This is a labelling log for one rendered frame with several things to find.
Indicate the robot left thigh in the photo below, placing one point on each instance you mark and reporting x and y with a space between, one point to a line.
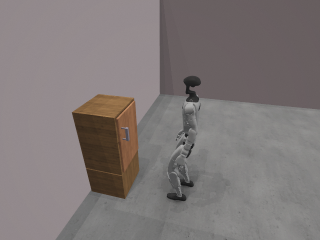
173 158

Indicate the robot right shin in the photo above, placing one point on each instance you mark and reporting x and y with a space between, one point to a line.
184 172

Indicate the cupboard door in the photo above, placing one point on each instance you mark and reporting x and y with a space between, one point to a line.
127 148

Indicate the handle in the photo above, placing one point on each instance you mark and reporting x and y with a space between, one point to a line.
126 133

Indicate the robot right hand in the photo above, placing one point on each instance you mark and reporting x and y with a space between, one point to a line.
181 132

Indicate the left robot forearm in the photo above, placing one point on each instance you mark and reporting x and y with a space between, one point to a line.
190 140

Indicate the robot left upper arm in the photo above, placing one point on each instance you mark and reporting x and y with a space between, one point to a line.
191 117

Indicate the robot left hand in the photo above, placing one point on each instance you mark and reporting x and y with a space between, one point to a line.
180 160

